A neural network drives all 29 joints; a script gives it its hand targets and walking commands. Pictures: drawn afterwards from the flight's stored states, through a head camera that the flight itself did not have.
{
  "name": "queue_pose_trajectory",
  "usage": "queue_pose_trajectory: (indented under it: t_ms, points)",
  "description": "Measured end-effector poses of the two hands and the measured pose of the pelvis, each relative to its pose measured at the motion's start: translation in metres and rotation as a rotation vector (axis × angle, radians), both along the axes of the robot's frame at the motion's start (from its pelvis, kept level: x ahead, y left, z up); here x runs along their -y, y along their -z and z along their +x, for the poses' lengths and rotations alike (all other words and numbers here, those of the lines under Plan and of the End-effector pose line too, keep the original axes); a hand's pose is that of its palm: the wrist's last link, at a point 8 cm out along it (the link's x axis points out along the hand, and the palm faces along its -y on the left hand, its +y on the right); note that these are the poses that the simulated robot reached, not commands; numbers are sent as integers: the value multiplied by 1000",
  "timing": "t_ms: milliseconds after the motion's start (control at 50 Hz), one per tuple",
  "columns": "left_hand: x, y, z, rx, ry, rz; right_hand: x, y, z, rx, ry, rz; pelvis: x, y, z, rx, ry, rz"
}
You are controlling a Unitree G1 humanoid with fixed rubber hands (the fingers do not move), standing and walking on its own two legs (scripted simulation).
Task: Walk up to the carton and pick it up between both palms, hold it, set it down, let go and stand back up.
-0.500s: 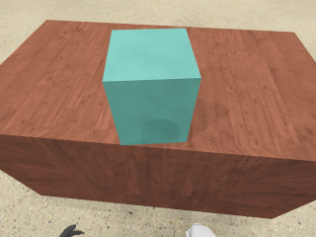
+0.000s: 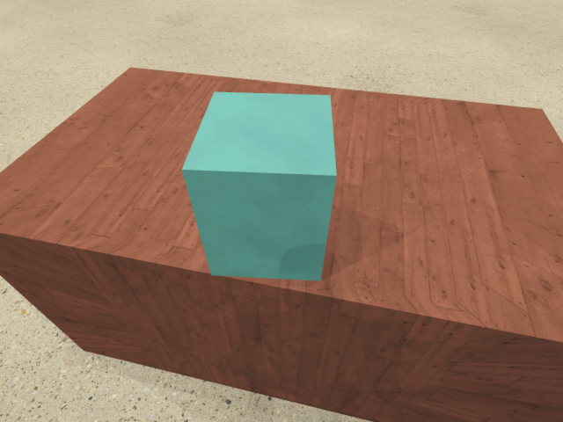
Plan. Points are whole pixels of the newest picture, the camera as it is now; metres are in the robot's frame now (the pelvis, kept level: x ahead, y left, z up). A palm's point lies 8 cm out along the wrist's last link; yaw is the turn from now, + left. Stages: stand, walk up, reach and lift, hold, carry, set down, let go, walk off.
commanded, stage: walk up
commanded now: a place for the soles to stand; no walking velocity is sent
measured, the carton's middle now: (268, 188) +0.49 +0.04 +0.07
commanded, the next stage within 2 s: none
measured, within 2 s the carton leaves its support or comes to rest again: neither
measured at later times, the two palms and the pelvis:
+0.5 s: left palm out of the picture +0.05 +0.24 -0.13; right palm out of the picture +0.06 -0.24 -0.12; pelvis +0.00 -0.01 +0.00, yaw +6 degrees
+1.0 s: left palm out of the picture -0.03 +0.29 -0.15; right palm out of the picture +0.10 -0.18 -0.13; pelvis +0.04 +0.05 +0.00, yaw +8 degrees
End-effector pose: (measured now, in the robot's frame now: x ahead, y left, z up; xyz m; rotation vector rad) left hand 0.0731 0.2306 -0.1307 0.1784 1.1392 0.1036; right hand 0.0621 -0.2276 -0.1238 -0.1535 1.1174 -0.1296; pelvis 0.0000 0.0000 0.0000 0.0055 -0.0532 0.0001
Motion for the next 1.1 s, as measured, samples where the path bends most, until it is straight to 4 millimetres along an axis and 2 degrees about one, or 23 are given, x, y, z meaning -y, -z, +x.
queue_pose_trajectory:
  t_ms: [80, 180, 380, 520, 660, 720, 780, 860, 920, 1000, 1100]
  points:
    - [0, -7, -8, -22, -20, 17, 6, -1, 5, -4, -19, 2, 4, -5, 2, -7, -19, -4]
    - [-3, -10, -11, -30, -47, 32, 11, 1, 1, -42, -39, -7, 7, -7, 3, -11, -44, -12]
    - [-5, -3, -14, -38, -82, 20, 16, 0, -8, -108, -73, -43, 9, -6, 3, -6, -82, -24]
    - [-6, 4, -21, -48, -104, 4, 16, -3, 1, -99, -100, -64, 9, -4, 4, -4, -103, -28]
    - [-11, 8, -37, -72, -132, 14, 15, -5, 18, -81, -140, -75, 8, -2, 5, -10, -127, -37]
    - [-17, 8, -51, -74, -161, 31, 14, -4, 22, -107, -177, -90, 3, -1, 9, -10, -149, -45]
    - [-25, 8, -76, -109, -207, 40, 8, -2, 25, -142, -216, -100, -7, -1, 13, -2, -180, -55]
    - [-38, 14, -110, -201, -243, 25, -10, 0, 36, -138, -226, -96, -26, 2, 21, 7, -186, -63]
    - [-49, 21, -119, -272, -232, -4, -27, 2, 40, -111, -185, -92, -42, 6, 29, 6, -167, -41]
    - [-60, 21, -103, -293, -187, -15, -45, 3, 36, -115, -111, -87, -54, 5, 39, -10, -140, -6]
    - [-71, 15, -55, -211, -115, 19, -58, 10, 34, -134, -75, -69, -64, 5, 49, -11, -82, 17]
